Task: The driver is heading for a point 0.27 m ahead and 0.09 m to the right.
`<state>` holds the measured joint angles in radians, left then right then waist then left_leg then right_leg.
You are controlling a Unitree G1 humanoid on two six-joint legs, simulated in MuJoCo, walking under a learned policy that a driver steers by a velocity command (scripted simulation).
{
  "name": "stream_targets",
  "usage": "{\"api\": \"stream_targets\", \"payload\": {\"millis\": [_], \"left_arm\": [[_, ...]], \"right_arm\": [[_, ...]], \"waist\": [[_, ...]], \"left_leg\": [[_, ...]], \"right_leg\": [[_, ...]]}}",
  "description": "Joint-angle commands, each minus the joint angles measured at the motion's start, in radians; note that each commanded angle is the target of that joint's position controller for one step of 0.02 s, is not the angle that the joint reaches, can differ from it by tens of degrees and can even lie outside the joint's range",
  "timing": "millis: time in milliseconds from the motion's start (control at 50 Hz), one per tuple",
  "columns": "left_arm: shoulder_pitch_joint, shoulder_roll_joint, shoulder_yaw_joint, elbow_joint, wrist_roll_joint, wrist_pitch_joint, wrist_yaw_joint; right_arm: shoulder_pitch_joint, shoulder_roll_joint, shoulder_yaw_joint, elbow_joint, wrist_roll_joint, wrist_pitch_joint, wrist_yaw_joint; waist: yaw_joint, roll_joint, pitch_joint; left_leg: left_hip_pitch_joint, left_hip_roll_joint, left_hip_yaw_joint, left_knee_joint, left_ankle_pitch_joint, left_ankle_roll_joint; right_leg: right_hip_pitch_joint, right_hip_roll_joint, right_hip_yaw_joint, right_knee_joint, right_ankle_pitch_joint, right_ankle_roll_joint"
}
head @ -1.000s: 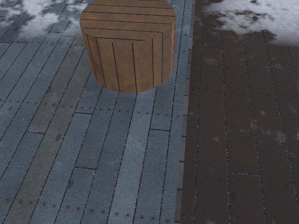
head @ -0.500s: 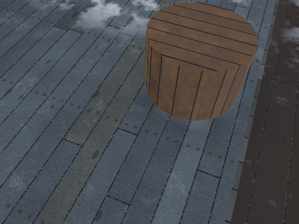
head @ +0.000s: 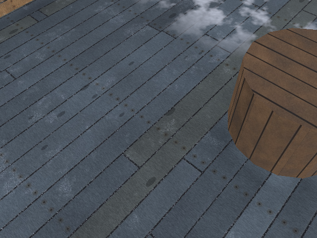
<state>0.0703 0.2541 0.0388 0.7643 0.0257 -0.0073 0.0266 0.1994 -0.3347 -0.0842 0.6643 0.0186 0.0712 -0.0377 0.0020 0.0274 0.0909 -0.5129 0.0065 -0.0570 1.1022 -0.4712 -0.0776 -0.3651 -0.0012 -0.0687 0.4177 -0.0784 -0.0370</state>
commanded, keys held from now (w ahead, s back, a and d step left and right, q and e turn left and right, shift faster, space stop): q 0.08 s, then e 0.92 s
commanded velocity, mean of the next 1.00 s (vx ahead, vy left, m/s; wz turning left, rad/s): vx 0.01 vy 0.00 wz -0.22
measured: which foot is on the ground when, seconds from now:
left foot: up 0.00-0.18, down 0.20-0.64, up 0.66-1.00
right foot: down 0.00-0.20, up 0.22-0.62, down 0.64-1.00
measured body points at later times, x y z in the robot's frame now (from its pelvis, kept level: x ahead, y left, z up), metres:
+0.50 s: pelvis +0.02 +0.04 +0.00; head +0.05 +0.05 +0.45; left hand +0.11 +0.34 -0.13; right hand +0.19 -0.22 -0.09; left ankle +0.02 +0.15 -0.74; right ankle -0.01 -0.09 -0.68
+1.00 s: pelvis +0.01 +0.01 +0.01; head +0.04 -0.02 +0.46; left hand +0.23 +0.25 -0.08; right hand +0.08 -0.31 -0.10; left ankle +0.08 +0.15 -0.70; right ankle -0.02 -0.08 -0.74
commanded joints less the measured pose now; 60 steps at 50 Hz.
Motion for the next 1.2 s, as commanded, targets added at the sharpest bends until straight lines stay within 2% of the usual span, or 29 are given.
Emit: {"api": "stream_targets", "payload": {"millis": [20, 140, 180, 200, 220, 240, 280, 320, 380, 480, 560, 620, 640, 660, 680, 700, 720, 740, 760, 800, 900, 1000, 1080, 1100, 1120, 1140, 1160, 1180, 1200], "left_arm": [[-0.025, 0.174, 0.048, -0.057, -0.01, 0.001, 0.012], [-0.006, 0.212, 0.052, -0.02, -0.033, 0.023, -0.001], [0.021, 0.154, 0.028, 0.013, -0.05, 0.023, -0.016], [0.067, 0.076, 0.001, 0.022, -0.028, 0.014, -0.034], [0.088, 0.038, -0.01, 0.009, -0.009, 0.004, -0.043], [0.02, 0.125, 0.01, 0.014, -0.016, 0.007, -0.036], [0.036, 0.151, 0.026, 0.039, -0.036, 0.02, -0.025], [0.076, 0.198, 0.05, 0.063, -0.037, 0.031, -0.012], [0.096, 0.176, 0.061, 0.063, -0.055, 0.034, -0.002], [0.065, 0.11, 0.035, 0.033, -0.054, 0.053, -0.014], [0.084, 0.138, 0.038, 0.014, -0.053, 0.067, -0.037], [0.148, 0.154, 0.049, 0.026, -0.047, 0.074, -0.045], [0.157, 0.211, 0.067, 0.023, -0.045, 0.073, -0.036], [0.179, 0.343, 0.099, 0.013, -0.04, 0.068, -0.016], [0.205, 0.321, 0.088, -0.003, 0.0, 0.043, -0.03], [0.167, 0.301, 0.084, -0.011, 0.002, 0.019, -0.037], [0.11, 0.282, 0.083, -0.015, -0.021, 0.005, -0.03], [0.082, 0.245, 0.074, -0.02, -0.045, 0.002, -0.022], [0.061, 0.22, 0.065, -0.024, -0.056, 0.005, -0.012], [0.068, 0.207, 0.058, -0.031, -0.048, 0.016, 0.001], [0.083, 0.248, 0.072, -0.041, -0.042, 0.03, 0.013], [0.059, 0.254, 0.077, -0.051, -0.039, 0.034, 0.005], [0.007, 0.242, 0.07, -0.071, -0.055, 0.041, 0.004], [-0.004, 0.233, 0.065, -0.078, -0.061, 0.045, 0.007], [0.029, 0.195, 0.052, -0.079, -0.05, 0.044, 0.012], [0.103, 0.14, 0.037, -0.082, -0.036, 0.038, 0.01], [0.106, 0.208, 0.057, -0.077, -0.036, 0.031, 0.014], [0.136, 0.269, 0.078, -0.054, -0.039, 0.031, 0.015], [0.139, 0.266, 0.085, -0.033, -0.041, 0.038, 0.017]], "right_arm": [[0.068, -0.044, -0.006, -0.063, -0.005, -0.008, 0.005], [0.06, -0.048, 0.001, -0.058, -0.02, -0.014, 0.031], [0.118, -0.048, 0.001, -0.017, -0.032, -0.017, 0.035], [0.124, -0.102, -0.006, -0.021, -0.041, -0.016, 0.027], [0.024, -0.135, 0.001, -0.047, -0.061, -0.016, 0.021], [-0.008, -0.09, 0.008, -0.051, -0.078, -0.036, 0.027], [-0.074, -0.095, 0.004, -0.03, -0.07, -0.07, 0.029], [-0.078, -0.101, -0.001, -0.018, -0.052, -0.089, 0.013], [-0.05, -0.081, -0.002, -0.001, -0.036, -0.082, -0.006], [-0.099, -0.092, -0.017, 0.012, -0.035, -0.06, -0.015], [-0.117, -0.124, -0.033, 0.03, -0.022, -0.058, -0.003], [-0.134, -0.125, -0.037, 0.052, 0.006, -0.058, -0.004], [-0.08, -0.096, -0.033, 0.072, -0.001, -0.061, -0.003], [-0.126, -0.033, -0.011, 0.02, -0.056, -0.066, 0.001], [-0.232, -0.051, -0.014, -0.008, -0.047, -0.068, -0.003], [-0.232, -0.081, -0.025, -0.001, -0.019, -0.064, -0.003], [-0.215, -0.086, -0.03, 0.013, -0.007, -0.062, -0.006], [-0.194, -0.086, -0.031, 0.03, -0.013, -0.059, -0.013], [-0.185, -0.095, -0.035, 0.037, -0.02, -0.059, -0.018], [-0.165, -0.074, -0.031, 0.048, -0.015, -0.064, -0.01], [-0.187, -0.04, -0.017, 0.052, -0.011, -0.069, -0.005], [-0.174, -0.069, -0.023, 0.053, -0.004, -0.081, 0.002], [-0.101, -0.076, -0.029, 0.07, -0.001, -0.104, 0.024], [-0.061, -0.08, -0.032, 0.085, -0.002, -0.108, 0.028], [-0.03, -0.131, -0.044, 0.093, -0.014, -0.106, 0.024], [-0.082, -0.203, -0.051, 0.076, -0.033, -0.097, 0.018], [-0.069, -0.165, -0.04, 0.069, -0.062, -0.098, 0.027], [-0.101, -0.121, -0.022, 0.057, -0.053, -0.104, 0.031], [-0.136, -0.093, -0.014, 0.058, -0.036, -0.105, 0.03]], "waist": [[-0.001, -0.151, -0.217], [-0.005, -0.158, -0.205], [-0.038, -0.122, -0.189], [-0.006, 0.035, -0.198], [0.048, 0.219, -0.174], [-0.011, 0.141, -0.152], [0.012, 0.163, -0.099], [0.003, 0.183, -0.089], [-0.012, 0.108, -0.122], [-0.022, 0.096, -0.156], [-0.012, 0.12, -0.174], [0.041, 0.113, -0.174], [0.024, -0.02, -0.174], [0.012, -0.333, -0.168], [0.088, -0.238, -0.222], [0.069, -0.139, -0.202], [0.037, -0.116, -0.16], [0.024, -0.101, -0.145], [0.011, -0.113, -0.141], [0.004, -0.122, -0.163], [0.031, -0.146, -0.138], [0.039, -0.19, -0.12], [-0.005, -0.195, -0.147], [-0.029, -0.183, -0.153], [-0.02, -0.109, -0.186], [0.06, 0.164, -0.188], [0.03, 0.201, -0.182], [0.043, 0.111, -0.158], [0.054, 0.078, -0.133]], "left_leg": [[0.051, 0.05, 0.02, -0.117, 0.063, -0.004], [0.228, 0.021, 0.073, -0.434, 0.141, 0.058], [0.412, 0.003, 0.07, -0.682, 0.287, 0.111], [0.499, 0.169, -0.138, -0.784, 0.392, 0.161], [0.371, 0.339, -0.288, -0.821, 0.392, 0.28], [0.242, 0.313, -0.245, -0.851, 0.241, 0.311], [0.256, 0.236, -0.144, -0.84, 0.213, 0.255], [0.305, 0.256, -0.113, -0.793, 0.491, 0.268], [0.421, 0.302, -0.091, -0.742, 0.747, 0.313], [0.457, 0.308, -0.023, -0.719, 0.755, 0.319], [0.452, 0.334, 0.001, -0.689, 0.793, 0.319], [0.382, 0.3, 0.074, -0.587, 0.68, 0.227], [0.281, 0.231, 0.156, -0.452, 0.473, 0.141], [-0.036, 0.065, 0.234, -0.177, -0.049, 0.02], [-0.116, -0.012, 0.057, 0.024, -0.271, 0.008], [-0.138, 0.011, -0.003, 0.085, -0.221, 0.018], [-0.149, 0.027, -0.016, 0.068, -0.125, 0.026], [-0.158, 0.035, -0.021, 0.032, -0.06, 0.021], [-0.131, 0.032, -0.025, 0.014, -0.002, 0.013], [-0.083, 0.002, -0.015, -0.025, 0.07, -0.003], [-0.004, -0.027, -0.015, -0.27, 0.127, -0.02], [0.11, -0.047, -0.033, -0.396, 0.111, -0.009], [0.242, -0.059, -0.027, -0.632, 0.191, 0.014], [0.32, -0.047, -0.017, -0.753, 0.313, 0.029], [0.43, 0.073, -0.104, -0.789, 0.436, 0.073], [0.507, 0.26, -0.329, -0.785, 0.709, 0.192], [0.464, 0.378, -0.477, -0.796, 0.776, 0.345], [0.431, 0.369, -0.42, -0.795, 0.728, 0.368], [0.411, 0.3, -0.319, -0.785, 0.658, 0.323]], "right_leg": [[0.183, -0.279, 0.171, -0.149, 0.201, -0.218], [0.153, -0.282, 0.131, -0.121, 0.046, -0.187], [0.051, -0.229, 0.102, -0.048, -0.058, -0.1], [-0.035, -0.142, 0.023, 0.096, -0.21, 0.005], [-0.078, -0.05, -0.018, 0.135, -0.41, 0.071], [0.019, -0.07, 0.057, 0.232, -0.414, 0.082], [-0.019, -0.047, 0.069, 0.299, -0.348, 0.08], [-0.086, -0.04, 0.098, 0.467, -0.392, 0.098], [-0.187, -0.025, 0.121, 0.651, -0.45, 0.119], [-0.113, -0.052, 0.058, 0.467, -0.389, 0.138], [-0.012, -0.034, 0.0, 0.322, -0.349, 0.101], [0.154, 0.002, -0.028, 0.046, -0.114, 0.027], [0.26, -0.05, 0.096, -0.039, 0.145, -0.026], [0.42, -0.308, 0.455, -0.031, 0.6, -0.189], [0.397, -0.406, 0.578, -0.067, 0.597, -0.349], [0.38, -0.367, 0.506, -0.084, 0.494, -0.335], [0.363, -0.305, 0.432, -0.082, 0.403, -0.276], [0.368, -0.271, 0.399, -0.082, 0.353, -0.232], [0.348, -0.246, 0.377, -0.084, 0.355, -0.212], [0.341, -0.214, 0.356, -0.086, 0.363, -0.206], [0.307, -0.186, 0.392, -0.087, 0.195, -0.19], [0.226, -0.177, 0.485, -0.076, 0.116, -0.185], [0.235, -0.14, 0.559, -0.006, 0.191, -0.149], [0.21, -0.109, 0.553, 0.026, 0.151, -0.115], [0.143, -0.065, 0.502, 0.117, 0.008, -0.064], [-0.013, 0.096, 0.327, 0.308, -0.386, -0.001], [-0.107, 0.133, 0.277, 0.529, -0.63, 0.045], [-0.118, 0.092, 0.293, 0.677, -0.585, 0.066], [-0.124, 0.081, 0.281, 0.726, -0.518, 0.081]]}}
